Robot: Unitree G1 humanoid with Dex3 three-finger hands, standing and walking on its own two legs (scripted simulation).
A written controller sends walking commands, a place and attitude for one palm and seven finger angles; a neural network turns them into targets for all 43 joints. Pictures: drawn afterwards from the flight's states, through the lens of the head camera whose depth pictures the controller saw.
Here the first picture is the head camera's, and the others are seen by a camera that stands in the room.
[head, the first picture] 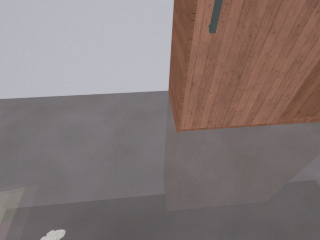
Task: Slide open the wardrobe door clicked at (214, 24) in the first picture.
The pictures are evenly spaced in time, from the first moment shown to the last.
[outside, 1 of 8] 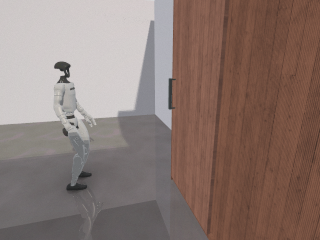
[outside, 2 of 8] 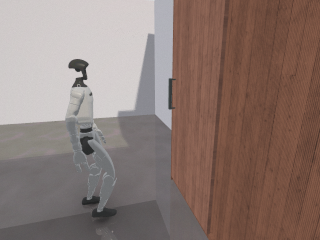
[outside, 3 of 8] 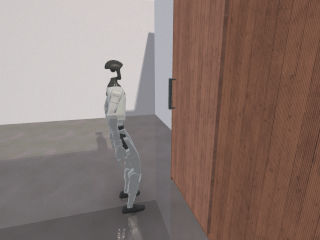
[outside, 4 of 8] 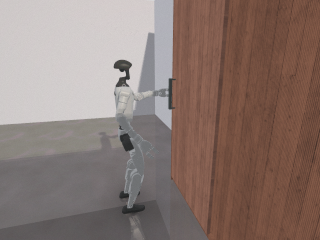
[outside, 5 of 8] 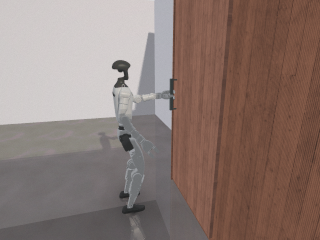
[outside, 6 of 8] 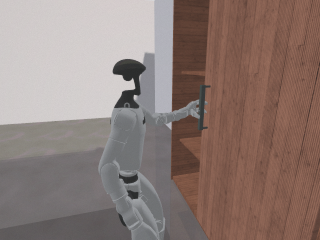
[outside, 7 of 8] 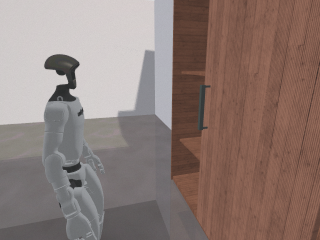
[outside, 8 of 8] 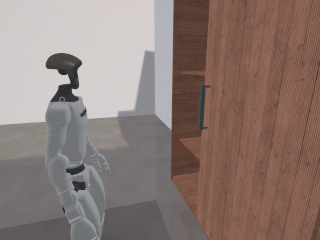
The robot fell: no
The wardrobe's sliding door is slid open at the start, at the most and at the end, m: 0.00 0.65 0.65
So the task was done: yes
